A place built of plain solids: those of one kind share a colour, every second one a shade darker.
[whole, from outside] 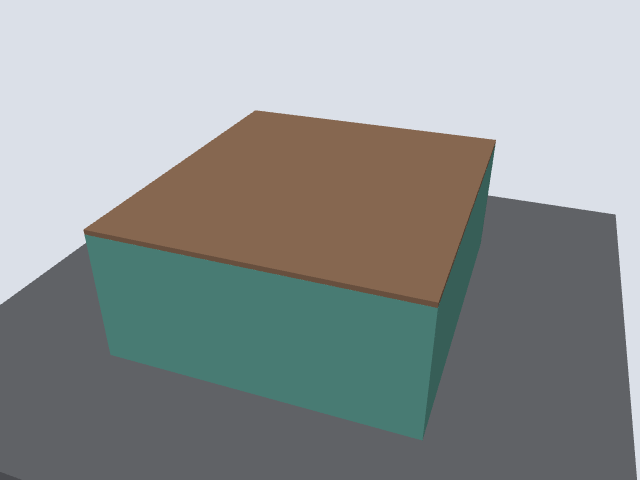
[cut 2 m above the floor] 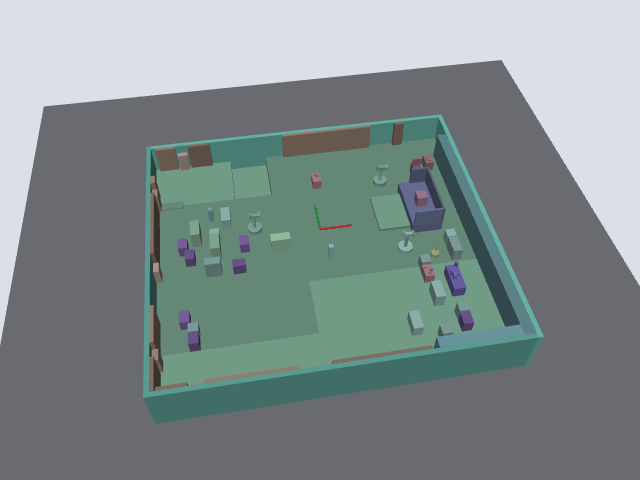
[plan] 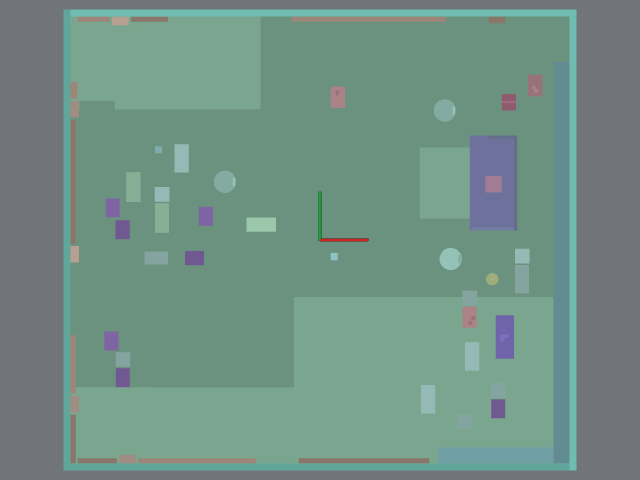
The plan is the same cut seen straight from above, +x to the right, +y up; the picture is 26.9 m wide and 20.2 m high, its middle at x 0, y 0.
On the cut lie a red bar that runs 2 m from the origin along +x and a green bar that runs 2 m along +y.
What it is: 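A television studio; one plain floor, a cyclorama, elevating floor sections, a set, what works the floor and what has gathered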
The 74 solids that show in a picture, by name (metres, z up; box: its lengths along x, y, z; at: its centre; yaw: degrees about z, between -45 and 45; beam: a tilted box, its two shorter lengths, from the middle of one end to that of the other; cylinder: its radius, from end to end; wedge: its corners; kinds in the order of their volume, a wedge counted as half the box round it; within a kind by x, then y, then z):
{
 "floor_1": {"box": [1.49, 0.62, 0.044], "at": [-9.38, 5.54, 1.21]},
 "floor_2": {"box": [3.41, 3.82, 1.24], "at": [-8.8, -4.3, 0.57]},
 "floor_3": {"box": [5.41, 3.92, 1.24], "at": [-7.8, 7.45, 0.57]},
 "floor_4": {"box": [6.02, 3.82, 1.24], "at": [-4.1, -4.3, 0.57]},
 "floor_5": {"box": [2.62, 3.92, 0.45], "at": [-3.8, 7.45, 0.17]},
 "floor_6": {"box": [21.02, 3.21, 1.24], "at": [0.0, -7.8, 0.57]},
 "floor_7": {"box": [21.02, 7.9, 1.24], "at": [0.0, 1.55, 0.57]},
 "floor_8": {"box": [13.01, 3.92, 1.24], "at": [4.0, 7.45, 0.57]},
 "floor_9": {"box": [11.61, 3.82, 1.24], "at": [4.71, -4.3, 0.57]},
 "floor_10": {"box": [2.1, 3.0, 0.2], "at": [5.25, 2.4, 1.28]},
 "wall_1": {"box": [0.3, 19.4, 8.53], "at": [-10.65, 0.0, 4.22]},
 "wall_2": {"box": [21.0, 0.3, 8.53], "at": [0.0, -9.55, 4.22]},
 "wall_3": {"box": [21.0, 0.3, 8.53], "at": [0.0, 9.55, 4.22]},
 "wall_4": {"box": [0.3, 19.4, 8.53], "at": [10.65, 0.0, 4.22]},
 "roof_1": {"box": [21.6, 19.4, 0.3], "at": [0.0, 0.0, 8.63]},
 "cove_1": {"box": [4.82, 0.68, 6.05], "at": [7.41, -9.06, 4.21]},
 "cove_2": {"box": [0.68, 16.9, 6.05], "at": [10.16, -0.95, 4.21]},
 "drape_1": {"box": [0.22, 2.05, 6.0], "at": [-10.39, -8.38, 4.18]},
 "drape_2": {"box": [0.22, 2.45, 6.0], "at": [-10.39, -5.22, 4.18]},
 "drape_3": {"box": [0.22, 5.2, 6.0], "at": [-10.39, 2.45, 4.18]},
 "drape_4": {"box": [0.28, 0.7, 6.0], "at": [-10.36, 6.3, 4.18]},
 "drape_5": {"box": [1.35, 0.22, 6.0], "at": [-9.53, 9.29, 4.18]},
 "drape_6": {"box": [1.65, 0.22, 6.0], "at": [-9.38, -9.29, 4.18]},
 "drape_7": {"box": [1.55, 0.22, 6.0], "at": [-7.17, 9.29, 4.18]},
 "drape_8": {"box": [4.95, 0.22, 6.0], "at": [-5.17, -9.29, 4.18]},
 "drape_9": {"box": [5.5, 0.22, 6.0], "at": [1.85, -9.29, 4.18]},
 "drape_10": {"box": [6.5, 0.22, 6.0], "at": [2.05, 9.29, 4.18]},
 "drape_11": {"box": [0.7, 0.28, 6.0], "at": [7.45, 9.26, 4.18]},
 "deck_1": {"box": [2.0, 4.0, 0.75], "at": [7.3, 2.4, 1.56]},
 "case_1": {"box": [0.62, 0.62, 0.77], "at": [-8.29, -5.03, 1.57]},
 "case_2": {"box": [1.0, 0.55, 1.28], "at": [-6.89, -0.76, 1.82]},
 "case_3": {"box": [0.62, 0.62, 0.86], "at": [-6.64, 1.92, 1.61]},
 "case_4": {"box": [0.6, 1.2, 0.84], "at": [-5.82, 3.43, 1.6]},
 "case_5": {"box": [0.6, 1.2, 0.79], "at": [4.55, -6.7, 1.58]},
 "case_6": {"box": [0.62, 0.62, 0.9], "at": [6.07, -7.66, 1.64]},
 "case_7": {"box": [0.62, 0.62, 0.82], "at": [6.31, -2.43, 1.59]},
 "case_8": {"box": [0.6, 1.2, 0.96], "at": [6.4, -4.9, 1.67]},
 "case_9": {"box": [0.62, 0.62, 0.89], "at": [7.51, -6.33, 1.63]},
 "case_10": {"box": [0.6, 1.2, 0.91], "at": [8.5, -1.65, 1.64]},
 "case_11": {"box": [0.62, 0.62, 0.87], "at": [8.51, -0.68, 1.62]},
 "flat_1": {"box": [1.8, 0.14, 2.95], "at": [7.26, 0.47, 3.41]},
 "flat_2": {"box": [1.1, 0.14, 2.95], "at": [7.61, 4.33, 3.41]},
 "flat_3": {"box": [0.14, 4.0, 2.95], "at": [8.23, 2.4, 3.41]},
 "weights_1": {"box": [0.6, 0.8, 0.78], "at": [-8.78, -4.25, 1.57]},
 "weights_2": {"box": [0.6, 0.8, 0.8], "at": [-8.72, 1.35, 1.58]},
 "weights_3": {"box": [0.6, 0.8, 0.75], "at": [-8.31, 0.43, 1.56]},
 "weights_4": {"box": [0.6, 0.8, 0.84], "at": [-8.3, -5.8, 1.6]},
 "weights_5": {"box": [0.8, 0.6, 0.76], "at": [-5.28, -0.76, 1.56]},
 "weights_6": {"box": [0.6, 0.8, 0.79], "at": [-4.8, 1.0, 1.58]},
 "weights_7": {"box": [0.6, 0.8, 0.82], "at": [7.5, -7.1, 1.59]},
 "rack_1": {"box": [0.6, 1.25, 1.2], "at": [-7.85, 2.23, 1.78]},
 "rack_2": {"box": [0.6, 1.25, 1.17], "at": [-6.65, 0.93, 1.77]},
 "rack_3": {"box": [1.25, 0.6, 1.08], "at": [-2.48, 0.65, 1.73]},
 "wallbox_1": {"box": [0.36, 0.7, 1.4], "at": [-10.32, -6.9, 1.89]},
 "wallbox_2": {"box": [0.36, 0.7, 1.15], "at": [-10.32, -0.6, 1.76]},
 "wallbox_3": {"box": [0.36, 0.7, 1.5], "at": [-10.32, 5.5, 1.94]},
 "wallbox_4": {"box": [0.7, 0.36, 1.35], "at": [-8.4, 9.22, 1.86]},
 "wallbox_5": {"box": [0.7, 0.36, 1.45], "at": [-8.1, -9.22, 1.91]},
 "paintkit_1": {"box": [0.6, 0.9, 0.69], "at": [0.75, 6.0, 1.53]},
 "paintkit_2": {"box": [0.6, 0.9, 0.67], "at": [6.3, -3.25, 1.52]},
 "paintkit_3": {"box": [0.6, 0.9, 0.73], "at": [9.05, 6.5, 1.55]},
 "table_1": {"box": [0.76, 1.83, 0.77], "at": [7.78, -4.08, 1.57]},
 "pedestal_1": {"cylinder": 0.47, "from": [-4.0, 2.45, 1.19], "to": [-4.0, 2.45, 1.46]},
 "pedestal_2": {"box": [0.71, 0.2, 0.24], "at": [-3.94, 2.45, 2.5]},
 "pedestal_3": {"cylinder": 0.47, "from": [5.25, 5.45, 1.19], "to": [5.25, 5.45, 1.46]},
 "pedestal_4": {"box": [0.71, 0.2, 0.24], "at": [5.3, 5.45, 2.56]},
 "pedestal_5": {"cylinder": 0.47, "from": [5.5, -0.8, 1.19], "to": [5.5, -0.8, 1.46]},
 "pedestal_6": {"box": [0.71, 0.2, 0.24], "at": [5.55, -0.8, 2.58]},
 "monitor_1": {"box": [0.6, 0.7, 0.9], "at": [7.95, 5.8, 1.64]},
 "monitor_2": {"box": [0.6, 0.1, 0.61], "at": [7.95, 5.8, 2.39]},
 "plinth_1": {"box": [0.7, 0.7, 0.8], "at": [7.3, 2.35, 2.33]},
 "post_1": {"box": [0.3, 0.3, 1.09], "at": [-6.8, 3.8, 1.73]},
 "post_2": {"box": [0.3, 0.3, 1.13], "at": [0.6, -0.7, 1.75]},
 "stand_1": {"cylinder": 0.26, "from": [7.25, -1.65, 1.19], "to": [7.25, -1.65, 1.44]}
}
